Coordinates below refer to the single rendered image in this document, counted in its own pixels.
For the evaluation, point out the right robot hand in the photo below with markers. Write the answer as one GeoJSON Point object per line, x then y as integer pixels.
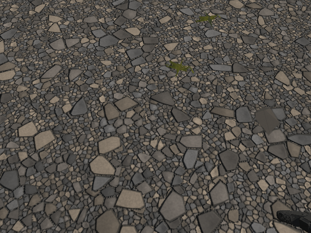
{"type": "Point", "coordinates": [296, 218]}

